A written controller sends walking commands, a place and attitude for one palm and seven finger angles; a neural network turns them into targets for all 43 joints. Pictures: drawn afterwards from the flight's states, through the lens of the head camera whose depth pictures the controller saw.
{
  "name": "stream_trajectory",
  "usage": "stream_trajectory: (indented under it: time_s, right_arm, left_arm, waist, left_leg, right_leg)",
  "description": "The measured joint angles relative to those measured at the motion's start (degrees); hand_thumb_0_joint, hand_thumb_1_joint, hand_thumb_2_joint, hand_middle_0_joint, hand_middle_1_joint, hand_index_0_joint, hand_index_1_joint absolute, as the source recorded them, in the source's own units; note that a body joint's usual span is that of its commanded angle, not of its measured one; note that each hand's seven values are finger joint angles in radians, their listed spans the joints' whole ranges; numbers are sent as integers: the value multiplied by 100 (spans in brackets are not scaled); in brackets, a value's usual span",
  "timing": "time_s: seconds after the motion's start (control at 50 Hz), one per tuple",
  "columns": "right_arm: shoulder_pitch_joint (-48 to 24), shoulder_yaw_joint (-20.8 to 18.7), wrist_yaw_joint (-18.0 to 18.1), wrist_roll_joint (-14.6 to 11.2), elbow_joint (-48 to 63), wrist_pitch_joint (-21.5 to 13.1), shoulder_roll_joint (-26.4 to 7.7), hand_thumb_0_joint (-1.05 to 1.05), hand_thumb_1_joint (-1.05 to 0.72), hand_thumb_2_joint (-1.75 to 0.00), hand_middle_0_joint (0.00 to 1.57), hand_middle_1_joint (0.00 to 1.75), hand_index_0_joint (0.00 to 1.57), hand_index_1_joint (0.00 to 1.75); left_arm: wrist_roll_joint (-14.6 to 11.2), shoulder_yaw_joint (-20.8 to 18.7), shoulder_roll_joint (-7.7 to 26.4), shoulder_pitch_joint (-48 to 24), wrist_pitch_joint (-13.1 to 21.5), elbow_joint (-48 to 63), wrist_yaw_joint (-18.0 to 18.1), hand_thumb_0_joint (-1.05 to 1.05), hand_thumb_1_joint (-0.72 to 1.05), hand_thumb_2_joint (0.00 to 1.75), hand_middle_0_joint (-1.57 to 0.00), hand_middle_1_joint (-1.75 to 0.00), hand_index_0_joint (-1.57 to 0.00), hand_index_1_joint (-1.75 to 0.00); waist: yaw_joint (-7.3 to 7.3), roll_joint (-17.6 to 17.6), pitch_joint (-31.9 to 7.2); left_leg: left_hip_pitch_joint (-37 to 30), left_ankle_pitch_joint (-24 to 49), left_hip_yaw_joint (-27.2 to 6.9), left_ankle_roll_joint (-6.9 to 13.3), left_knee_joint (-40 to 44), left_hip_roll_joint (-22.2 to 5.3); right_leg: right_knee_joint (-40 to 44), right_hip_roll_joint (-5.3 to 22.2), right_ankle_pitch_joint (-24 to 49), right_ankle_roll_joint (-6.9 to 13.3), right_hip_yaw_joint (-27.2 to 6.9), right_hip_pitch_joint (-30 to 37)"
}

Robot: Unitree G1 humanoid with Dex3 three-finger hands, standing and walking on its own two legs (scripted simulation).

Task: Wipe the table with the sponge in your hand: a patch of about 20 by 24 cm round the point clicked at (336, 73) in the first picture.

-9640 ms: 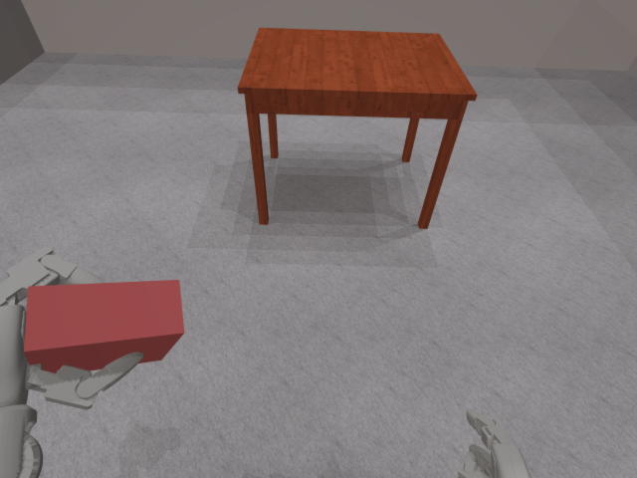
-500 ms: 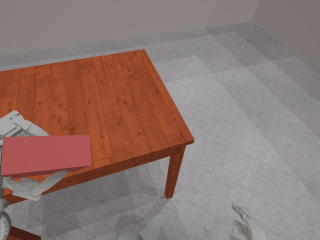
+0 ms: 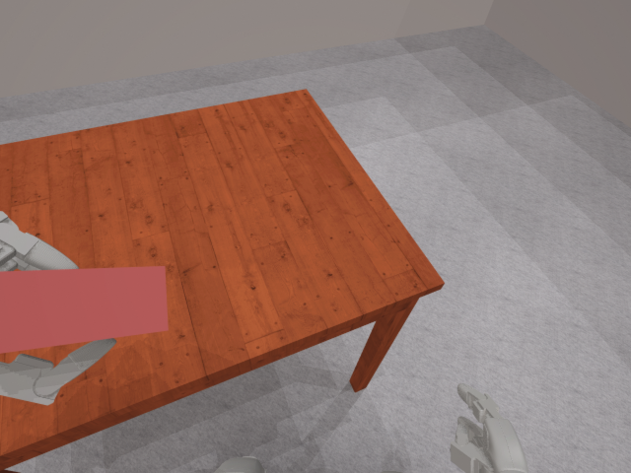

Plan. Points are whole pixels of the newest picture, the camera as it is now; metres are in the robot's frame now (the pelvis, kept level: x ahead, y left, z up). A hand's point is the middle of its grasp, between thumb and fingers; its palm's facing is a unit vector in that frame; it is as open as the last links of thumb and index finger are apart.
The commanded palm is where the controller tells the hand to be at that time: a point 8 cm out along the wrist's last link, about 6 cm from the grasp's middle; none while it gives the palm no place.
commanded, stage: come to a stop and stand still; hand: left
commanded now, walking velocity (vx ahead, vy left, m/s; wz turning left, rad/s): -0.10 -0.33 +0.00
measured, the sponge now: (98, 308) +0.22 +0.21 +0.17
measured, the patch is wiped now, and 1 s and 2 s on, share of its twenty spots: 0.00 0.00 0.00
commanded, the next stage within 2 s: none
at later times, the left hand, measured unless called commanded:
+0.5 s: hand out of the picture +0.20 +0.27 +0.18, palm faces +0.38 -0.85 -0.37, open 9.4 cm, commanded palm +0.15 +0.30 +0.20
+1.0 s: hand (10, 276) +0.24 +0.29 +0.17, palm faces +0.31 -0.86 -0.41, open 9.4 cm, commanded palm +0.19 +0.31 +0.20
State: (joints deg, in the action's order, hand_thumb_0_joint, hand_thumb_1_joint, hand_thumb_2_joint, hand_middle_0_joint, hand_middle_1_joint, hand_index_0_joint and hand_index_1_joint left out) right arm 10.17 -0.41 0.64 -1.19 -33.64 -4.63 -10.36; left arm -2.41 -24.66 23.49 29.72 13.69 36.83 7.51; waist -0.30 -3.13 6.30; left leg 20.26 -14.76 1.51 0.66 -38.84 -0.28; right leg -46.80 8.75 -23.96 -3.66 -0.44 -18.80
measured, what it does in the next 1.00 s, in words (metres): steps on the spot: right foot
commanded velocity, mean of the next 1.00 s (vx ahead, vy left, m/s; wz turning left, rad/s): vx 0.00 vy -0.05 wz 0.00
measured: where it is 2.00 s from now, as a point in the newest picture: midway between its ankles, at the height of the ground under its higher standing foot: outside the picture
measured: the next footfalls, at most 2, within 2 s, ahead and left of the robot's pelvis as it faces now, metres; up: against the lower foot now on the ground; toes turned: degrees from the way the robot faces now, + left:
right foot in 0.28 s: +0.04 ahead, -0.06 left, +0.00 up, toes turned +0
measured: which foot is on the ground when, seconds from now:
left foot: down 0.00-1.00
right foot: up 0.00-0.26, down 0.28-1.00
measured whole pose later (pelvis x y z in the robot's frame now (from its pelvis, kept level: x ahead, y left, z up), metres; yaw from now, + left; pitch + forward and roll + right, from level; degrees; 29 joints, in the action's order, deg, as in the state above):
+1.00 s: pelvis +0.02 +0.03 +0.03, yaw -2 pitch +1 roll -1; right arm 13.4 1.9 2.4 -0.3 -34.5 -8.1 -10.5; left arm -3.1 -21.3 24.4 24.9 13.2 24.6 3.7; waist 1.6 -3.1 2.2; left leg 14.8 -12.5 4.1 3.0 -26.1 0.8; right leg -23.9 -2.2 -14.4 2.2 3.4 -10.6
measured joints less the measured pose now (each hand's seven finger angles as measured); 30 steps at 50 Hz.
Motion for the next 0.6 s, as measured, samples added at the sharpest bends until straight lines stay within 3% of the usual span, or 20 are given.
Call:
stream_trajectory:
  time_s: [0.04,0.1,0.2,0.28,0.32,0.4,0.5,0.6]
  right_arm:
    - [-67,-67,30,54,-91,-29,139,1,-90,-90,20,30,20,30]
    - [-14,24,46,106,-182,-86,290,1,-91,-90,20,30,20,30]
    - [142,224,-25,142,-138,-258,356,1,-90,-90,20,30,20,30]
    - [172,293,13,171,-5,-275,256,1,-90,-90,21,31,21,30]
    - [113,282,65,166,-59,-209,185,1,-90,-90,21,31,21,30]
    - [169,270,131,126,-78,-109,95,1,-90,-90,21,31,21,30]
    - [294,233,237,115,-122,-67,-63,1,-90,-90,20,31,20,30]
    - [329,178,292,130,-167,-91,-158,1,-90,-90,20,30,20,30]
  left_arm:
    - [66,-34,133,-222,-33,-200,-14,-1,-44,100,-81,-135,-82,-134]
    - [46,12,139,-485,-227,-468,-37,-1,-44,100,-81,-135,-82,-134]
    - [0,109,-60,-518,-285,-204,-65,-1,-44,100,-81,-135,-82,-134]
    - [-16,179,-13,-314,-235,-192,-159,-1,-44,100,-81,-135,-82,-134]
    - [-24,241,-27,-313,-272,-464,-213,-1,-44,100,-81,-135,-82,-134]
    - [-63,270,-105,-267,-476,-1004,-216,-1,-44,100,-81,-135,-82,-134]
    - [-19,509,-416,-323,-728,-1284,-119,-1,-44,100,-81,-135,-82,-134]
    - [55,719,-518,-475,-729,-1078,-36,-1,-44,100,-81,-135,-82,-134]
  waist:
    - [115,-147,129]
    - [76,-185,36]
    - [71,-178,-227]
    - [44,-2,-450]
    - [16,238,-470]
    - [27,392,-616]
    - [79,382,-650]
    - [95,286,-551]
  left_leg:
    - [-65,-191,141,75,-66,98]
    - [-204,-82,84,124,330,139]
    - [-405,315,58,139,1005,116]
    - [-342,335,136,162,1017,144]
    - [-398,351,93,132,1066,53]
    - [-506,507,124,108,1335,17]
    - [-580,576,121,104,1469,12]
    - [-587,589,44,91,1476,8]
  right_leg:
    - [-1097,-177,-436,145,-209,-406]
    - [-1658,-569,-427,219,-6,-663]
    - [235,-953,94,350,488,-119]
    - [1930,-1057,956,490,496,610]
    - [2237,-1169,1192,639,525,774]
    - [2519,-1218,1305,701,480,873]
    - [2621,-1230,1350,690,476,933]
    - [2649,-1248,1338,723,541,969]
